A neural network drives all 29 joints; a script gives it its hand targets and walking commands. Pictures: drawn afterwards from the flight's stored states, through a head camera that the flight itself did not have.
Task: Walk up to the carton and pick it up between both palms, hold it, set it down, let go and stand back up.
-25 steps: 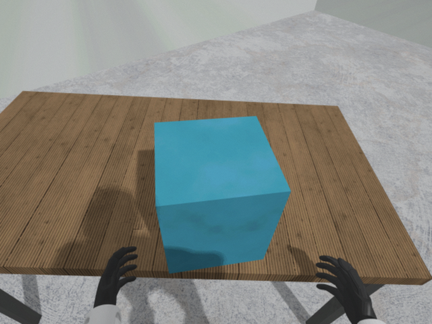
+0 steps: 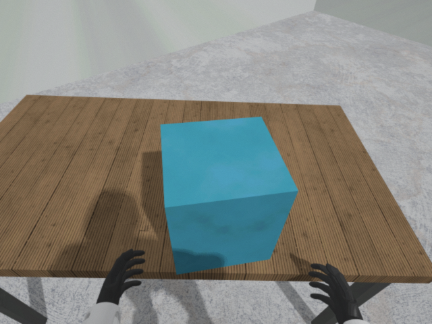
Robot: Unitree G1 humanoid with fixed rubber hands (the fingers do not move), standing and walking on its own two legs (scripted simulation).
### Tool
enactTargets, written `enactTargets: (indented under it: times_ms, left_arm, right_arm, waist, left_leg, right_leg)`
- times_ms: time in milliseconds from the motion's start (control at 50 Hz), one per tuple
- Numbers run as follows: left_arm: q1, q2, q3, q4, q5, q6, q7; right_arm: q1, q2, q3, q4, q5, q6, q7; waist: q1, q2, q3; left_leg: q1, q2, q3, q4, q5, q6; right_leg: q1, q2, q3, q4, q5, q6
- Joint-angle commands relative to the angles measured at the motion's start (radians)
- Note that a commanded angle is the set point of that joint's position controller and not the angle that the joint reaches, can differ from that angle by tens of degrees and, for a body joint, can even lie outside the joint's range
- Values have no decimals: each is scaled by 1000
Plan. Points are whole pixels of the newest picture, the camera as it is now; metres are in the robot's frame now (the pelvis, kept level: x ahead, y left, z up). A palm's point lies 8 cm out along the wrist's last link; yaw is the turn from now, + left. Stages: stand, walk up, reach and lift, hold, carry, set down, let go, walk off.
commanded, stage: set down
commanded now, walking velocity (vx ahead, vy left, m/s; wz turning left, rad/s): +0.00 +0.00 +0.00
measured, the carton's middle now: (218, 196) +0.36 +0.03 +0.02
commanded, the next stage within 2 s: let go in 0.66 s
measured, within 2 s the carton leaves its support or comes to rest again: neither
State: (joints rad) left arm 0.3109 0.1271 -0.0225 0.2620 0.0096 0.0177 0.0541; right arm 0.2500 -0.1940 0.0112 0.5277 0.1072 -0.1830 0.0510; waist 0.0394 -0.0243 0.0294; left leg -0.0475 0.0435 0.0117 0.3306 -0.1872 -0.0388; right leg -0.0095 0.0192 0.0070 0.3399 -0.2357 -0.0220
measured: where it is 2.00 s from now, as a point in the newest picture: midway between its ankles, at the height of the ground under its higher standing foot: outside the picture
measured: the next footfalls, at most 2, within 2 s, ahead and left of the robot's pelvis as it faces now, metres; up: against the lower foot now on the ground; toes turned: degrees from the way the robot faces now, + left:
none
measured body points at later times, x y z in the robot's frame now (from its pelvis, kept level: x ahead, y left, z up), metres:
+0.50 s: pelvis -0.03 +0.01 +0.00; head -0.07 +0.00 +0.44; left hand +0.18 +0.21 -0.03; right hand +0.14 -0.20 -0.09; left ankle +0.00 +0.14 -0.75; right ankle -0.02 -0.11 -0.75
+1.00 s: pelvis -0.04 +0.00 -0.01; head -0.07 -0.01 +0.44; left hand +0.18 +0.21 -0.03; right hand +0.15 -0.23 -0.07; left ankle +0.00 +0.14 -0.75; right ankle -0.02 -0.11 -0.75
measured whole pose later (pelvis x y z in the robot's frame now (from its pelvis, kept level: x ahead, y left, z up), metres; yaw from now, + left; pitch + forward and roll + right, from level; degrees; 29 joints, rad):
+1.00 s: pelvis -0.04 +0.00 -0.01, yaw +0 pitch -10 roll +1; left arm 0.09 0.17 0.02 0.37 -0.01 0.21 -0.07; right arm 0.20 -0.19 -0.03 0.55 -0.02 -0.02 -0.01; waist 0.03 0.00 0.10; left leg -0.06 0.04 0.01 0.41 -0.18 -0.03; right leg -0.04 0.01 0.01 0.46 -0.25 -0.02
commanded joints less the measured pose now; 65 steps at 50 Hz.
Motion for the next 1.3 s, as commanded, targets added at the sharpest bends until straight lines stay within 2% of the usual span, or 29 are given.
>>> enactTargets:
  times_ms: [0, 60, 120, 140, 160, 180, 220, 320, 340, 420, 480, 500, 520, 540, 580, 680, 700, 820, 900, 940, 1000, 1040, 1120, 1180, 1200, 1220, 1240, 1260, 1280]
  left_arm:
    - [-107, 93, 62, 42, 15, 81, -6]
    - [-107, 100, 62, 64, 23, 112, -26]
    - [-121, 114, 65, 98, 20, 140, -40]
    - [-132, 112, 57, 161, 31, 162, -57]
    - [-181, 149, 76, 13, 6, 143, -47]
    - [-158, 133, 64, 195, 34, 174, -62]
    - [-176, 135, 65, 133, 29, 185, -76]
    - [-235, 123, 53, 198, 44, 235, -90]
    - [-232, 137, 68, 219, 47, 246, -96]
    - [-249, 128, 61, 206, 42, 258, -88]
    - [-277, 149, 64, 232, 13, 263, -89]
    - [-278, 151, 63, 230, 8, 258, -83]
    - [-280, 146, 58, 211, 2, 254, -78]
    - [-281, 145, 61, 224, -7, 255, -76]
    - [-271, 142, 60, 210, 1, 259, -74]
    - [-252, 141, 66, 227, -3, 269, -89]
    - [-256, 143, 65, 224, -6, 267, -92]
    - [-260, 144, 60, 193, 5, 268, -90]
    - [-254, 148, 65, 201, 12, 272, -100]
    - [-246, 133, 66, 190, 24, 267, -97]
    - [-253, 137, 71, 184, 23, 269, -99]
    - [-241, 146, 72, 186, 24, 264, -97]
    - [-238, 152, 74, 194, 18, 256, -99]
    - [-233, 160, 78, 200, 7, 246, -98]
    - [-248, 252, 100, 204, 50, 85, -67]
    - [-240, 245, 94, 205, 29, 23, -71]
    - [-262, 209, 83, 216, 34, -3, -70]
    - [-238, 196, 77, 203, 25, -15, -66]
    - [-248, 190, 64, 189, 26, -25, -63]
  right_arm:
    - [-102, -106, -26, -64, -34, 29, -15]
    - [-98, -112, -30, -48, -44, 62, -24]
    - [-111, -114, -20, -42, -52, 90, -38]
    - [-103, -104, -12, 8, -67, 109, -44]
    - [-137, -102, -21, -101, -43, 93, -43]
    - [-93, -93, -11, 31, -76, 121, -51]
    - [-125, -115, -18, -18, -74, 129, -61]
    - [-164, -84, -32, 1, -113, 169, -72]
    - [-155, -85, -21, -8, -109, 181, -74]
    - [-187, -99, -56, -72, -125, 158, -75]
    - [-193, -98, -61, -87, -148, 135, -71]
    - [-186, -98, -69, -70, -153, 126, -71]
    - [-177, -112, -77, -85, -152, 116, -68]
    - [-185, -105, -85, -80, -166, 111, -63]
    - [-175, -110, -87, -89, -156, 105, -57]
    - [-165, -89, -75, -95, -152, 113, -59]
    - [-162, -88, -74, -93, -146, 114, -60]
    - [-154, -98, -77, -113, -135, 117, -63]
    - [-145, -77, -66, -99, -140, 131, -68]
    - [-140, -86, -73, -104, -134, 132, -68]
    - [-143, -87, -79, -105, -135, 136, -74]
    - [-130, -88, -70, -100, -129, 133, -75]
    - [-127, -98, -75, -108, -143, 124, -77]
    - [-135, -95, -74, -110, -138, 107, -80]
    - [-48, -59, -49, 24, -192, 173, -49]
    - [12, -90, -65, 15, -175, 193, -44]
    - [1, -124, -73, 23, -153, 193, -36]
    - [-10, -110, -76, 25, -147, 191, -22]
    - [-33, -112, -77, 23, -151, 185, -13]
  waist:
    - [-2, -51, 94]
    - [-23, -38, 93]
    - [-20, -46, 103]
    - [-28, -31, 132]
    - [2, -30, 85]
    - [-41, -30, 160]
    - [-33, -36, 138]
    - [-32, -43, 224]
    - [-29, -74, 214]
    - [-23, -72, 159]
    - [-15, -134, 156]
    - [-3, -106, 150]
    - [-17, -104, 148]
    - [-13, -130, 136]
    - [-2, -108, 137]
    - [-5, -152, 176]
    - [10, -142, 153]
    - [-16, -115, 169]
    - [-13, -111, 185]
    - [-23, -77, 153]
    - [-27, -87, 151]
    - [-26, -69, 145]
    - [-29, -97, 154]
    - [-10, -109, 134]
    - [-39, -251, 233]
    - [-33, -238, 226]
    - [-54, -235, 200]
    - [-46, -247, 176]
    - [-51, -193, 145]
  left_leg:
    - [93, -53, 61, -23, 113, 35]
    - [87, -50, 64, -34, 68, 42]
    - [75, -46, 63, -35, 53, 33]
    - [78, -52, 73, -37, 36, 39]
    - [81, -48, 69, -28, 62, 35]
    - [80, -56, 69, -44, 9, 44]
    - [77, -55, 68, -35, -8, 47]
    - [35, -54, 71, -55, -138, 56]
    - [51, -60, 78, -43, -137, 60]
    - [50, -46, 73, -39, -129, 58]
    - [30, -51, 79, -18, -125, 63]
    - [26, -45, 80, -23, -120, 62]
    - [25, -44, 68, -24, -125, 58]
    - [22, -51, 71, -17, -111, 58]
    - [26, -51, 76, -19, -113, 53]
    - [36, -64, 91, 3, -106, 59]
    - [47, -60, 89, -2, -111, 57]
    - [62, -64, 86, 7, -111, 50]
    - [54, -68, 88, 22, -107, 51]
    - [80, -65, 87, 22, -104, 49]
    - [69, -67, 84, 21, -101, 53]
    - [68, -70, 83, 22, -92, 49]
    - [77, -60, 81, 18, -85, 53]
    - [86, -66, 86, 8, -65, 62]
    - [-283, -13, -66, 89, -28, 25]
    - [-303, -24, -39, 112, -99, 24]
    - [-274, -41, -18, 145, -97, 25]
    - [-196, -23, -10, 153, -92, 18]
    - [-212, -29, -18, 135, -98, 15]
  right_leg:
    - [-260, -11, -20, -136, 11, -5]
    - [-262, -15, -22, -141, -32, -5]
    - [-264, -7, -34, -138, -61, -5]
    - [-272, -16, -20, -147, -83, -8]
    - [-268, -15, -33, -129, -75, -2]
    - [-276, -15, -21, -147, -95, -9]
    - [-266, -7, -27, -145, -125, -4]
    - [-288, -24, -23, -153, -281, -17]
    - [-291, -25, -13, -156, -294, -16]
    - [-271, 6, -45, -112, -230, -8]
    - [-287, 3, -45, -105, -247, -2]
    - [-282, 12, -60, -96, -231, 0]
    - [-284, 12, -54, -86, -236, -7]
    - [-284, 14, -59, -87, -221, -1]
    - [-287, 17, -51, -85, -219, -9]
    - [-321, -6, -42, -100, -238, -3]
    - [-303, -3, -47, -96, -224, 8]
    - [-346, -18, -17, -116, -247, -5]
    - [-353, -31, 3, -131, -294, -12]
    - [-364, -26, -10, -115, -264, -8]
    - [-347, -22, -7, -113, -242, -7]
    - [-339, -24, -1, -107, -219, -15]
    - [-327, -10, -14, -98, -175, -1]
    - [-312, 0, -16, -89, -125, 8]
    - [-294, -64, 30, -36, -220, 44]
    - [-298, -94, 96, -52, -318, 18]
    - [-326, -107, 134, -93, -375, 1]
    - [-399, -129, 156, -97, -402, -18]
    - [-422, -105, 132, -72, -397, -11]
